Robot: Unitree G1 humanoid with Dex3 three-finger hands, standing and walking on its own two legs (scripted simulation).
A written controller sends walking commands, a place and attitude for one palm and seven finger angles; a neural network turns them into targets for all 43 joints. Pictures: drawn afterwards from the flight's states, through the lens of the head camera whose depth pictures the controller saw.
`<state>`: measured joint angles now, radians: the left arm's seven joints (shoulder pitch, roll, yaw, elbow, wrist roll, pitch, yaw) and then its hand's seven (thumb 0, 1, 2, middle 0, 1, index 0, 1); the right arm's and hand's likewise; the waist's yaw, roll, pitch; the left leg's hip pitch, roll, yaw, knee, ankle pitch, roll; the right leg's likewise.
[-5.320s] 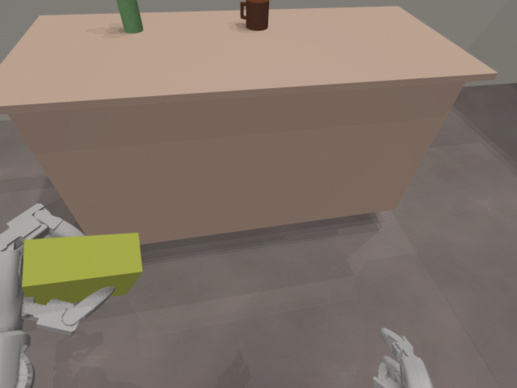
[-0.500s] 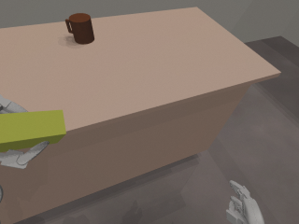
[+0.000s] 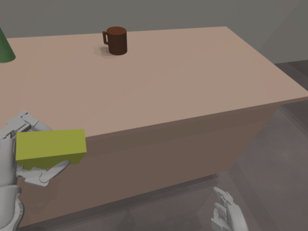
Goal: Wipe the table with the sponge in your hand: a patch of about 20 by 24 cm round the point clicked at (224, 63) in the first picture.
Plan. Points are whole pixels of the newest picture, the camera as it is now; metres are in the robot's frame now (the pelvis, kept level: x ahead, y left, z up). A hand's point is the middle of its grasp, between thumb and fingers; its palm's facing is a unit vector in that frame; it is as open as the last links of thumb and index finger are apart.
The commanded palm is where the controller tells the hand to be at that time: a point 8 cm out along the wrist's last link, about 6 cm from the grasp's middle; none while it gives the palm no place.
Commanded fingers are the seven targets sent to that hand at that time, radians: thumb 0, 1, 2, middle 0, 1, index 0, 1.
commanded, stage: come to a stop and stand still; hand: left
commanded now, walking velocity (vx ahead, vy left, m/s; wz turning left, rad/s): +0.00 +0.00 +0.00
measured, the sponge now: (61, 149) +0.23 +0.23 +0.14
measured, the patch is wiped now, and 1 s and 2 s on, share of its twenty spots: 0.00 0.00 0.00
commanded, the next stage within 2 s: look again from close up in 0.36 s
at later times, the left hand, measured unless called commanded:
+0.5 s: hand (54, 147) +0.22 +0.24 +0.15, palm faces +0.39 -0.84 -0.38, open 9.3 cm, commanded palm +0.17 +0.27 +0.17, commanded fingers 0.00 0.10 1.30 -1.20 -1.60 -1.20 -1.60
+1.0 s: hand (59, 149) +0.22 +0.23 +0.15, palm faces +0.40 -0.84 -0.38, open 9.3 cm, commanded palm +0.17 +0.25 +0.17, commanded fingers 0.00 0.10 1.30 -1.20 -1.60 -1.20 -1.60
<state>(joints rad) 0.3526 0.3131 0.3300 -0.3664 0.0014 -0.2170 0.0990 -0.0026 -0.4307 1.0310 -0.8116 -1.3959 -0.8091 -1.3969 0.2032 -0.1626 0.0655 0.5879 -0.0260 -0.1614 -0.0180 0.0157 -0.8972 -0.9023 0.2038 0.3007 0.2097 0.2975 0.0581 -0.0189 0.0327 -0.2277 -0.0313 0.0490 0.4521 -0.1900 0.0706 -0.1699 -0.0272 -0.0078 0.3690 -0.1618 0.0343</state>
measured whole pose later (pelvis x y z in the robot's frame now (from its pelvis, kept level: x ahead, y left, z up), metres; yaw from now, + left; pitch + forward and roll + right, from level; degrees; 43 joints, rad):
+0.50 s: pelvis +0.01 -0.02 +0.00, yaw +1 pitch -1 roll -1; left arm 0.42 0.35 0.34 -0.41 -0.03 -0.20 0.10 0.00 -0.43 1.03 -0.81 -1.40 -0.81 -1.40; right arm 0.21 -0.21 0.02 0.58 -0.01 -0.11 -0.04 0.02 -0.90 -0.90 0.20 0.30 0.21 0.30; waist 0.03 0.00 0.05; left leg -0.21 -0.02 0.03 0.42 -0.18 0.05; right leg -0.15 -0.01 -0.03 0.33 -0.16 0.03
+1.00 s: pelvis +0.01 -0.03 +0.00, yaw +1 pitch -1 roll -1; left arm 0.43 0.35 0.33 -0.40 -0.03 -0.19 0.10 0.00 -0.43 1.03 -0.81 -1.40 -0.81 -1.40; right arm 0.22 -0.21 0.02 0.58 -0.01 -0.09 -0.05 0.02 -0.90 -0.90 0.20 0.30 0.21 0.30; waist 0.03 0.01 0.03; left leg -0.21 -0.01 0.02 0.41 -0.18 0.03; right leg -0.15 0.00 -0.04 0.33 -0.16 0.01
